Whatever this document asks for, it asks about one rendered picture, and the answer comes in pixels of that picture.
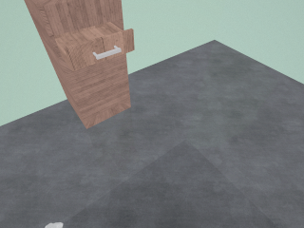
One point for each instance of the cabinet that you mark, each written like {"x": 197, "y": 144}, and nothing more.
{"x": 97, "y": 92}

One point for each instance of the handle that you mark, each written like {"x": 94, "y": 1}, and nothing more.
{"x": 107, "y": 53}

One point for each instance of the drawer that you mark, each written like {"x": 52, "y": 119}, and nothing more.
{"x": 77, "y": 46}

